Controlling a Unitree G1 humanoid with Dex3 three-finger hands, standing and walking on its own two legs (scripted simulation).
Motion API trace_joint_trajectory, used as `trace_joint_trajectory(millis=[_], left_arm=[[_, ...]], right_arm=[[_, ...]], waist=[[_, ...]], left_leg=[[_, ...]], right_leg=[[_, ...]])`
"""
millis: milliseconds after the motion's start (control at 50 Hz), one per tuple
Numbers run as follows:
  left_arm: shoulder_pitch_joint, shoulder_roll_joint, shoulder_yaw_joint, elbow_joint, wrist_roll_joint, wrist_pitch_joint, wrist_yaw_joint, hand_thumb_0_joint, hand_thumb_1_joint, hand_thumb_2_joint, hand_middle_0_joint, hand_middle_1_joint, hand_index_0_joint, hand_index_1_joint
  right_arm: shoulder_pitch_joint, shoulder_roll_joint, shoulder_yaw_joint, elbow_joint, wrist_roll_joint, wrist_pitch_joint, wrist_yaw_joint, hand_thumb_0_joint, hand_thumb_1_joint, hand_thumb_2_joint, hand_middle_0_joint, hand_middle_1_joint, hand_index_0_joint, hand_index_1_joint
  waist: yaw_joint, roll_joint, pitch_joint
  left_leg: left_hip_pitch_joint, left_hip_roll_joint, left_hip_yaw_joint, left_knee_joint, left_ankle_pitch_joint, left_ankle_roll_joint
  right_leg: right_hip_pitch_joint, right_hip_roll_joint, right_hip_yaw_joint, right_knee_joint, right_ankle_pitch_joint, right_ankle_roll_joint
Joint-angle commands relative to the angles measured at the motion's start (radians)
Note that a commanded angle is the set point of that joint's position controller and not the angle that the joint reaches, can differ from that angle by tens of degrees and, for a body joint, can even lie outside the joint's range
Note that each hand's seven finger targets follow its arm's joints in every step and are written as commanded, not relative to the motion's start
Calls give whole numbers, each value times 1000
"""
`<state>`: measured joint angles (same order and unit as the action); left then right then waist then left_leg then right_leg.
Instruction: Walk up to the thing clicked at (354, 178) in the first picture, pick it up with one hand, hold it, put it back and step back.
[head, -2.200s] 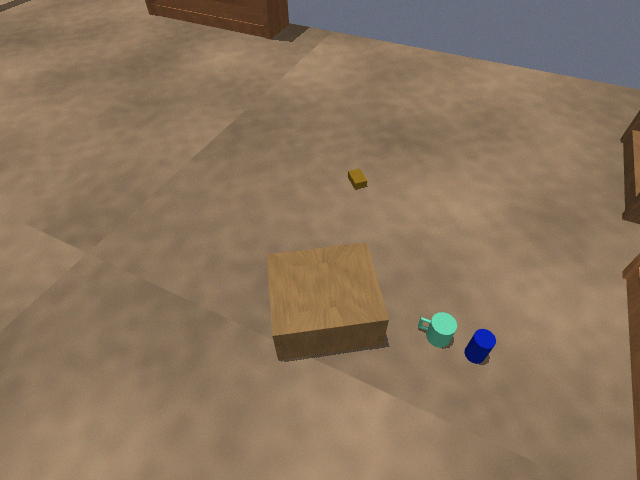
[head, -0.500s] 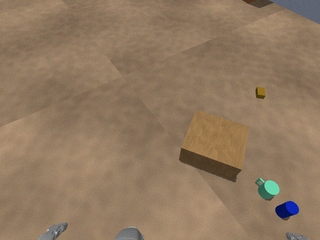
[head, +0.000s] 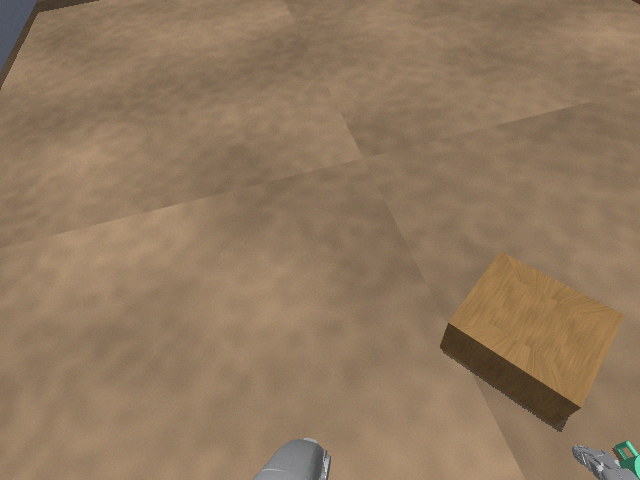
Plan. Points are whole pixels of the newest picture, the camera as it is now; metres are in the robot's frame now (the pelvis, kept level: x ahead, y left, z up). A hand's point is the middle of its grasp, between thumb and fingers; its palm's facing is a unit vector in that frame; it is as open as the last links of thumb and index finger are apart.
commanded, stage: walk up
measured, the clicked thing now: out of the picture +0.97 -1.10 -0.74
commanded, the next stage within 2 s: stand in 1.40 s
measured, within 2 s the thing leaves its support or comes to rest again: neither
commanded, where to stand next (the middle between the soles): +0.07 +0.03 m, yaw +15 degrees
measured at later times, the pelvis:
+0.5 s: pelvis +0.00 +0.03 -0.01, yaw +12 degrees
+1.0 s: pelvis +0.00 +0.02 +0.00, yaw +17 degrees
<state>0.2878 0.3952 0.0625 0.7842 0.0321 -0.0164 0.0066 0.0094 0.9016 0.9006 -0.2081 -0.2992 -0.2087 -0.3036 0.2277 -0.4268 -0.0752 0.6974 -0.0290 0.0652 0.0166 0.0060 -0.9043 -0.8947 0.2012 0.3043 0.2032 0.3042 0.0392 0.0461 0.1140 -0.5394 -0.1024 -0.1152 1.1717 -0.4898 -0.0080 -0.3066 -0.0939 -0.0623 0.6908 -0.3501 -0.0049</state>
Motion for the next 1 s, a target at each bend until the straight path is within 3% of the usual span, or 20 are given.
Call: trace_joint_trajectory(millis=[0,100,200,220,240,260,280,340,440,500,540,560,580,620,700,740,780,880,920,980], left_arm=[[-28,288,86,-81,5,-48,29,0,900,900,-200,-300,-200,-300],[42,300,99,-106,15,-49,8,0,900,900,-200,-300,-200,-300],[-4,273,70,-125,-9,-12,-4,0,900,900,-200,-300,-200,-300],[35,216,48,-121,-13,-5,-4,0,900,900,-200,-300,-200,-300],[45,147,29,-136,-24,2,-6,0,900,900,-200,-300,-200,-300],[12,220,47,-129,-25,10,10,0,900,900,-200,-300,-200,-300],[-33,267,55,-115,-22,8,16,0,900,900,-200,-300,-200,-300],[32,243,58,-57,-27,1,3,0,900,900,-200,-300,-200,-300],[46,201,53,-13,-20,-7,1,0,900,900,-200,-300,-200,-300],[88,201,54,28,-12,-24,7,0,900,900,-200,-300,-200,-300],[49,307,72,5,11,-37,11,0,900,900,-200,-300,-200,-300],[-54,363,84,-13,10,-32,5,0,900,900,-200,-300,-200,-300],[-116,347,83,-30,4,-29,4,0,900,900,-200,-300,-200,-300],[-139,270,55,-27,-1,-27,0,0,900,900,-200,-300,-200,-300],[-99,235,34,15,-7,-18,-12,0,900,900,-200,-300,-200,-300],[-91,148,9,8,-22,-7,-13,0,900,900,-200,-300,-200,-300],[-93,202,23,37,-24,5,-2,0,900,900,-200,-300,-200,-300],[-27,181,17,101,-33,-25,1,0,900,900,-200,-300,-200,-300],[-58,237,23,108,-22,-35,8,0,900,900,-200,-300,-200,-300],[-187,241,7,88,-24,-27,-4,0,900,900,-200,-300,-200,-300]], right_arm=[[69,-178,-74,-64,6,-27,21,0,-900,-900,200,300,200,300],[-19,-148,-50,-66,14,-54,25,0,-900,-900,200,300,200,300],[114,-175,-66,37,9,-86,0,0,-900,-900,200,300,200,300],[150,-224,-81,49,2,-91,-10,0,-900,-900,200,300,200,300],[129,-308,-93,21,-14,-93,-19,0,-900,-900,200,300,200,300],[100,-369,-97,-3,-4,-94,-21,0,-900,-900,200,300,200,300],[76,-363,-95,12,3,-91,-24,0,-900,-900,200,300,200,300],[18,-229,-46,11,11,-101,-40,0,-900,-900,200,300,200,300],[18,-232,-38,21,11,-103,-36,0,-900,-900,200,300,200,300],[-41,-182,-15,13,28,-83,-34,0,-900,-900,200,300,200,300],[-40,-109,0,3,42,-78,-36,0,-900,-900,200,300,200,300],[-4,-173,-25,33,29,-74,-48,0,-900,-900,200,300,200,300],[39,-212,-39,62,22,-75,-48,0,-900,-900,200,300,200,300],[40,-208,-39,95,28,-89,-33,0,-900,-900,200,300,200,300],[81,-140,-20,133,20,-110,-21,0,-900,-900,200,300,200,300],[63,-209,-31,128,-2,-132,-35,0,-900,-900,200,300,200,300],[-1,-284,-44,125,10,-134,-37,0,-900,-900,200,300,200,300],[-107,-186,-2,142,31,-129,-37,0,-900,-900,200,300,200,300],[-80,-145,10,154,41,-118,-34,0,-900,-900,200,300,200,300],[-24,-150,7,219,26,-109,-33,0,-900,-900,200,300,200,300]], waist=[[-31,-205,-42],[43,-316,-105],[-40,-151,-180],[-59,15,-198],[-45,261,-162],[-67,202,-156],[-75,186,-90],[-22,117,-89],[-25,158,-129],[25,71,-140],[24,-181,-116],[-8,-241,-91],[-36,-224,-48],[-55,-146,-15],[-53,-197,-101],[-45,14,-151],[-44,12,-112],[15,56,-168],[-10,-45,-197],[-66,-82,-145]], left_leg=[[-58,75,-3,22,132,-5],[-23,111,90,-328,67,-19],[368,41,158,-649,218,29],[452,96,35,-696,198,69],[465,322,-379,-787,201,158],[337,431,-561,-848,102,283],[230,436,-579,-874,37,320],[299,281,-260,-712,360,225],[197,276,-228,-661,452,229],[76,193,-140,-528,370,151],[-37,14,-31,-294,124,55],[30,52,21,-170,-126,38],[94,97,1,-138,-91,32],[145,79,57,-281,-11,43],[354,54,92,-629,179,54],[409,282,-327,-782,262,130],[279,408,-452,-791,264,268],[262,226,-93,-597,606,109],[219,141,-20,-527,475,55],[318,135,-44,-655,242,58]], right_leg=[[65,-163,137,-294,151,-151],[250,-205,83,-219,335,-198],[15,-194,-2,61,198,-128],[-90,-148,-31,213,43,-72],[-300,-16,-55,387,-262,-6],[-287,8,47,411,-321,-9],[-243,-18,92,418,-314,-13],[-239,-29,100,327,-177,-19],[-35,31,33,122,-159,-19],[164,69,16,-151,53,-41],[134,-211,443,-360,-70,-152],[-14,-368,568,-405,-158,-272],[-91,-392,577,-400,-142,-302],[-86,-242,305,-314,-2,-218],[-78,-115,139,-125,145,-117],[-166,-8,54,134,68,-23],[-127,9,109,161,-261,-11],[106,12,77,-174,195,-38],[177,-84,216,-217,359,-90],[30,-107,212,-207,182,-97]])
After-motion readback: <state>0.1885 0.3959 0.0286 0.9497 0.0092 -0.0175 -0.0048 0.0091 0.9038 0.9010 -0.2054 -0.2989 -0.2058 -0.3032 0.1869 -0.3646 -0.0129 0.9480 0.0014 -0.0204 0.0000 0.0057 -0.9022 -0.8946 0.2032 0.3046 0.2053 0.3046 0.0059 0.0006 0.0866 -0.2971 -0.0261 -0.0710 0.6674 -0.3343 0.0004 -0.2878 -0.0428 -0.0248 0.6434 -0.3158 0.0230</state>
